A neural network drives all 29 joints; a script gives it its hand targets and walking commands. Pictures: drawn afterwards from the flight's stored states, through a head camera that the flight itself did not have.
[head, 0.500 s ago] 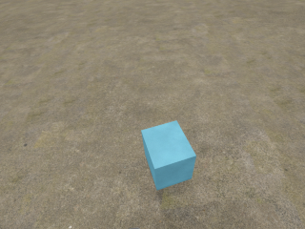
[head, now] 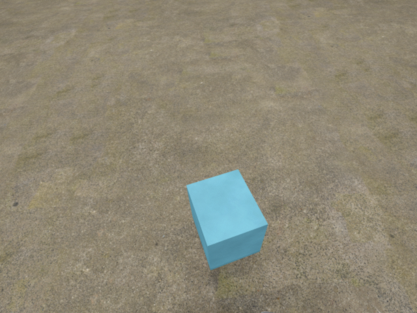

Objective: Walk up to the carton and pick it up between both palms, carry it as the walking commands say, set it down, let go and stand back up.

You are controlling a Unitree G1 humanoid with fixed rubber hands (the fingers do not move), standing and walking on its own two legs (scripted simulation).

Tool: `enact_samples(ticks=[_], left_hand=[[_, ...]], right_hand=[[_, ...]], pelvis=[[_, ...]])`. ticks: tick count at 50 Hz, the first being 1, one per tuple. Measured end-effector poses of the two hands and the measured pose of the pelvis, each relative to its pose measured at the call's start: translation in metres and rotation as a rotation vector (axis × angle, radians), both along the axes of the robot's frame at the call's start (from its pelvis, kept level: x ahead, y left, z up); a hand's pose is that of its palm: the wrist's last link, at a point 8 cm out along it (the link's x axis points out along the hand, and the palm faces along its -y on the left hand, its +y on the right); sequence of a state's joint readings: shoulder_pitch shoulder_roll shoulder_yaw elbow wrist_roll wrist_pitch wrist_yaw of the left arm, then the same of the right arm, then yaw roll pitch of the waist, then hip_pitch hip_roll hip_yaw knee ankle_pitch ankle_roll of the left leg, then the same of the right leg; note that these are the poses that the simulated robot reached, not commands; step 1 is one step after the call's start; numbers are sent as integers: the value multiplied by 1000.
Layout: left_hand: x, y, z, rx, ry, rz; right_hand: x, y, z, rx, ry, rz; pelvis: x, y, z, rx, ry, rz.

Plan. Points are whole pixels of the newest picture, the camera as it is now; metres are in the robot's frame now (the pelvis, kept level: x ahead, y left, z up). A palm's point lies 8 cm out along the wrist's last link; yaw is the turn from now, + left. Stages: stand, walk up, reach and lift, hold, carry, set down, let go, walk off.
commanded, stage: walk up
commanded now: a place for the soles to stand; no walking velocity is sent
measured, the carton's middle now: (224, 219) +0.60 -0.03 -0.60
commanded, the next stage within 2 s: none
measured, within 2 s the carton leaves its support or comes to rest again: neither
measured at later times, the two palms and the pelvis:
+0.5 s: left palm out of the picture +0.14 +0.30 -0.08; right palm out of the picture +0.11 -0.31 -0.10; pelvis +0.03 -0.01 +0.00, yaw +1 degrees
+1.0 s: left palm out of the picture +0.15 +0.27 -0.10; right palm out of the picture +0.07 -0.37 -0.09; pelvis +0.03 -0.05 +0.00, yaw +3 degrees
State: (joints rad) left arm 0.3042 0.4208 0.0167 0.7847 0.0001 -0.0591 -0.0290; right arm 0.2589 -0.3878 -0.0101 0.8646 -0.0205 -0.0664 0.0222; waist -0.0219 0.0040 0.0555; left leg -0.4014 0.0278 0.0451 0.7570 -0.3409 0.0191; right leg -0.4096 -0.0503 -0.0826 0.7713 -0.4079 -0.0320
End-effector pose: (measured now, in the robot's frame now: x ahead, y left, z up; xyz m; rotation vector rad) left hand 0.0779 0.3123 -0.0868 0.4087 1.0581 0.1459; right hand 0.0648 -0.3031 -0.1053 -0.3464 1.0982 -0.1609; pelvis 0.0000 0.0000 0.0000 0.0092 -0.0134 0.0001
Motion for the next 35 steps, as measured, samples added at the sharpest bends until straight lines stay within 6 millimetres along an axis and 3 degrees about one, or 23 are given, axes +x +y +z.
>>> enact_samples(ticks=[7,15,24,35], left_hand=[[17,-11,3,7,-27,38],[48,-12,5,-1,-78,30],[65,-12,9,-6,-129,22],[63,-11,10,-8,-143,30]], right_hand=[[29,-6,-5,5,5,20],[43,-7,-2,-7,-3,22],[45,-6,1,-15,-22,19],[43,-7,2,-17,-35,12]], pelvis=[[19,-9,0,2,7,14],[30,-8,0,2,18,15],[31,-7,0,0,17,15],[29,-7,0,1,6,15]])
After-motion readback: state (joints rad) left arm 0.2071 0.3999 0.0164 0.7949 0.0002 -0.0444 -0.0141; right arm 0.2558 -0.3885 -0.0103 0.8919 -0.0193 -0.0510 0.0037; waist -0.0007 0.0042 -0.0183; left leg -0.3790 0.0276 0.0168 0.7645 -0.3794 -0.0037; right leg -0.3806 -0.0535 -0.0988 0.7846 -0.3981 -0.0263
